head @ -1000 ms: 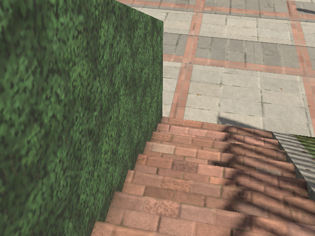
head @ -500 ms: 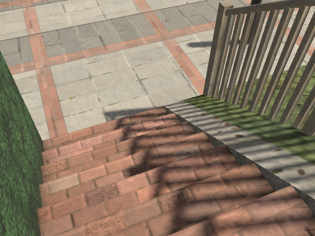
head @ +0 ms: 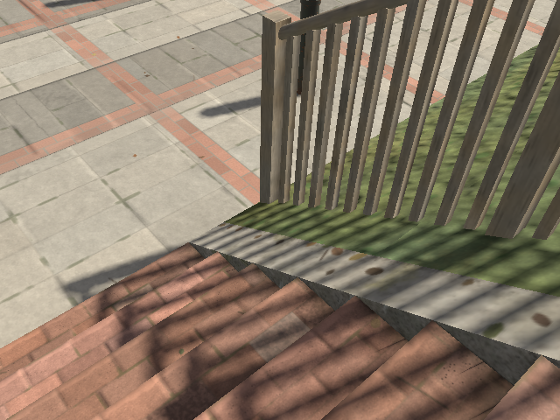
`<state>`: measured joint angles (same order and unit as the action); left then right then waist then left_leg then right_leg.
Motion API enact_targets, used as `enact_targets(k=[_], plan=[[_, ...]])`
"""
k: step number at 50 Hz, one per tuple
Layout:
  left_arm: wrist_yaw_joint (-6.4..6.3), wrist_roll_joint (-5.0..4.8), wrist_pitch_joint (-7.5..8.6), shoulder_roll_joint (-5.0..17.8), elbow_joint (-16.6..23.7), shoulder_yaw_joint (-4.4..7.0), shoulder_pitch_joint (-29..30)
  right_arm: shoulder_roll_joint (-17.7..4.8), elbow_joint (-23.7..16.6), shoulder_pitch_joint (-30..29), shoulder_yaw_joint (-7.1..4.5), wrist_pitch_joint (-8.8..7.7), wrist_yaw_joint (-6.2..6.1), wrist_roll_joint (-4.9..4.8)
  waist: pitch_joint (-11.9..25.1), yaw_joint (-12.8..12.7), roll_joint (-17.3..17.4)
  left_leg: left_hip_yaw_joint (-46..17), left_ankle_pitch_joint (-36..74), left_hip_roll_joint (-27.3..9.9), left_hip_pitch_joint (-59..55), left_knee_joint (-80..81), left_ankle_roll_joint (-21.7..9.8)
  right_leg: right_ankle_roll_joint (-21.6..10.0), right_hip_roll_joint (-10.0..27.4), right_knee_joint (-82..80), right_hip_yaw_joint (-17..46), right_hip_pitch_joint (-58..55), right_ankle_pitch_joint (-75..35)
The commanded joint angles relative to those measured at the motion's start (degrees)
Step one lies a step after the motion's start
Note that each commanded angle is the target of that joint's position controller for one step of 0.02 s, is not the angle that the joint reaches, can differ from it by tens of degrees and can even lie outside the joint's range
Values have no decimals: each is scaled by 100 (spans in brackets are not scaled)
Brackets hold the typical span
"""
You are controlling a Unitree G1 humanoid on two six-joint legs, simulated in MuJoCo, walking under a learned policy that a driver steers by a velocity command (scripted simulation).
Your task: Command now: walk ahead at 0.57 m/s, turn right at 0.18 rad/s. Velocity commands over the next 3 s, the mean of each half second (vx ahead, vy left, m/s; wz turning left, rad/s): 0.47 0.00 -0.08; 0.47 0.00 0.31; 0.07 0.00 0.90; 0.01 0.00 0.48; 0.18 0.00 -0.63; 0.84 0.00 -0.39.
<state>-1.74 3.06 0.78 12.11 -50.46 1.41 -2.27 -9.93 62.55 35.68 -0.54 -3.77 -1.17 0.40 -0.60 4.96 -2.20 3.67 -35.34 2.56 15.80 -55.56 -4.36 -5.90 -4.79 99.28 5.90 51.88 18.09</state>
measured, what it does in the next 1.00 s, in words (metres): goes down: right foot, then left foot 0.18 m lower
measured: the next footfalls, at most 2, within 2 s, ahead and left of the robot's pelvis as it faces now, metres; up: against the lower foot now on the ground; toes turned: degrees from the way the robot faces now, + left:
right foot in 0.12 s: +0.19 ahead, -0.08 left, +0.00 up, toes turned +2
left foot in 0.30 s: +0.25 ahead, +0.24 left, -0.18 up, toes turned -1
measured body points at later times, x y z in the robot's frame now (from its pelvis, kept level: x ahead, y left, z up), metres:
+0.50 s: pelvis +0.28 +0.15 -0.16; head +0.26 +0.14 +0.29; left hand +0.41 +0.41 -0.27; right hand +0.28 -0.10 -0.31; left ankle +0.21 +0.24 -0.86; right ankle +0.40 +0.02 -0.78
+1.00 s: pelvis +0.57 +0.13 -0.31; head +0.58 +0.14 +0.13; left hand +0.62 +0.39 -0.45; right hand +0.65 -0.11 -0.44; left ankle +0.57 +0.28 -0.96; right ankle +0.59 +0.02 -1.04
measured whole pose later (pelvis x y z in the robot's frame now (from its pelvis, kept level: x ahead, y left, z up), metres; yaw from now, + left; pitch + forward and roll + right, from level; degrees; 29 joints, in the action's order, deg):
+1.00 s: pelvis +0.57 +0.13 -0.31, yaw +8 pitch +1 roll -2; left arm 0.8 7.3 5.5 11.8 -50.3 3.0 -15.4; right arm -13.7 47.8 19.2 -0.3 -4.6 3.1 4.8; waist -0.8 2.1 1.0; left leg -1.8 -16.9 -4.1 36.6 -68.3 4.9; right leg -1.4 6.1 35.8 -15.5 18.3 17.5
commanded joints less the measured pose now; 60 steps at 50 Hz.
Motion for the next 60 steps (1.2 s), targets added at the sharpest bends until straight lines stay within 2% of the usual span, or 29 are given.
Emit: enact_targets(k=[1,3,4,6,7,8,11,15,16,17,18,19,24,31,33,34,36,39,40,41,42,45,46,50,55,57,58,59,60], plan=[[705,53,439,348,680,78,-75,-1120,-1071,-1677,-54,-512,245,1007,-755,-1182,925,-1586,3979,-1049,4198,1718,100,208,640,-2086,-244,-1998,-3236],[1007,525,464,787,464,244,-1271,-2039,-1719,-2356,-341,-803,244,593,470,-1541,510,-707,5540,-519,4131,700,953,354,-57,-1663,-1489,-3749,-2781],[953,627,495,654,91,200,-1911,-1497,-1445,-1777,-160,-816,46,426,-26,-1273,255,-771,4902,-343,3910,-136,1503,584,203,-2877,-932,-3673,-3421],[562,519,437,550,-1250,458,-6709,-2120,-2191,-3736,-359,-727,273,323,727,-3880,-1169,-235,3182,138,6143,-4989,1884,-134,441,-4452,-1022,-8445,-3135],[543,-46,597,1016,-419,387,-4890,-1042,-2125,-2222,-230,-513,688,198,1606,-2182,-1036,-1207,-1115,-9,5144,-4264,1442,-1895,2406,-6033,3278,-7106,-3559],[372,-67,743,796,138,203,-3411,-763,-2362,-2934,-87,-304,577,84,-495,-1779,484,-1935,-73,-395,5295,-2884,1182,-1815,2428,-6282,4780,-3898,-1114],[157,-169,763,-335,1176,-540,-825,-925,-939,-195,-55,13,73,1143,413,39,142,-2085,4947,-1547,-372,469,19,-126,795,-4200,1531,1004,809],[171,83,1038,1257,1433,-115,-6,-860,-1142,641,-52,13,411,645,-176,1738,1398,586,5349,-214,-4315,1935,597,569,-387,-3261,-974,2392,2684],[355,33,969,1367,1164,-65,-332,-1336,-756,1430,-219,-5,616,633,-142,1796,1878,-249,4451,-624,-4040,2546,-61,752,-217,-1327,-372,1712,2145],[739,-34,899,841,668,-9,-2437,-2395,-1223,574,-493,-70,723,540,726,487,2795,-1605,6403,-1516,-4314,1359,-866,453,-208,-103,110,2396,1830],[215,-375,413,798,1048,53,-1564,-1336,-1520,-501,-306,226,389,-245,1098,149,1594,-1480,5699,-1815,-4418,1239,-230,324,-137,503,-716,2723,1872],[18,-108,195,517,987,-55,-1468,-1237,-1586,-311,-254,282,215,-344,762,150,1865,-1555,5618,-1701,-3839,1251,-100,267,108,638,-796,2983,1590],[200,34,-95,560,640,-6,-1196,-1568,-1770,-1946,-270,37,91,-137,-418,-1083,931,-2776,2901,-1985,1235,3140,-979,339,1041,-3134,-279,-1060,-1904],[217,-213,236,488,728,140,1189,-973,-1040,515,-272,-130,-38,87,-1369,276,-219,-2455,2354,-1434,-2247,1593,-1094,88,856,-4853,-52,1992,-2542],[335,-196,391,111,756,4,1363,-324,-935,361,-58,-278,-68,-15,-1013,232,-314,-1823,2148,-899,-582,1535,-741,259,738,-6038,-796,-547,-4765],[875,732,414,-334,992,-390,1263,-173,-683,557,105,-395,206,627,-672,441,-29,-1132,1149,-552,679,867,-553,344,1256,-6378,-425,-1726,-5642],[965,527,304,225,921,-170,193,-1194,-796,170,-169,-531,382,284,-343,-174,44,-890,1573,-45,2766,755,-355,696,672,-5644,-1281,-4792,-4970],[738,266,334,1071,-71,152,-2420,-1412,-494,-30,-137,-374,540,99,-588,-1201,-693,-1148,2305,220,2185,-1968,139,359,1022,-8744,-1141,-6731,-5499],[652,271,379,1237,-163,266,-3254,-1022,-249,456,-5,-249,758,313,571,-1298,-1051,-1305,405,285,2838,-3631,526,-707,2181,-7641,-174,-8767,-7372],[907,152,309,1022,83,261,-3312,-159,-111,1937,144,-190,796,203,3499,-798,-1144,-1482,-1201,8,2728,-5652,669,-2362,4027,-4965,548,-10504,-10310],[829,549,257,640,330,113,-2619,-498,-716,463,73,-204,801,111,2807,-1113,-176,-1355,-821,-138,3641,-5411,656,-2170,3814,-5601,798,-9311,-10358],[359,27,384,902,540,201,-854,-495,-1661,-1156,68,-210,448,342,750,-417,51,-1116,539,-1005,2976,-1788,820,-1179,3298,-7277,-348,-4860,-6219],[226,144,459,913,660,254,-435,-547,-1522,-998,70,-144,382,429,233,-178,134,-841,1120,-989,1700,-1333,1024,-1169,3203,-7725,-753,-3097,-6032],[152,614,784,998,857,501,-444,-235,-1372,389,52,-46,454,516,684,402,-140,-426,2945,-589,-37,-2110,866,-817,3155,-7157,-1503,-1982,-4460],[-132,196,846,1352,1002,762,-372,-747,-2376,-1014,-353,18,375,610,156,-100,-229,-562,1565,-586,965,-1635,754,-77,3461,-5940,-1662,-3071,-2593],[-192,79,840,1916,1281,927,216,-998,-2196,12,-550,-135,308,577,159,554,582,285,2171,-83,-130,757,879,433,2628,-3906,-2167,-2690,-1615],[-41,136,774,1578,1754,866,682,-1578,-1577,1193,-734,-436,117,434,48,670,1659,-453,5587,215,-1570,1775,410,729,1511,-2292,-2151,-1251,1553],[165,8,838,662,2742,650,759,-3008,-2110,1098,-904,-670,-71,179,761,0,2716,-4181,8852,-881,-1990,2866,-1128,816,150,-1138,-1511,-175,3429],[435,-258,846,387,2823,419,1177,-2482,-2281,597,-769,-812,118,328,-28,316,1275,-5605,7867,-2193,-1972,2956,-1883,850,83,-1739,-116,1257,3208]])
Over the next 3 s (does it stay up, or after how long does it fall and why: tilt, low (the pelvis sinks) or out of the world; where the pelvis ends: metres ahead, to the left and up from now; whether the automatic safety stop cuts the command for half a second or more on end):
stays up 0.79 0.26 -0.52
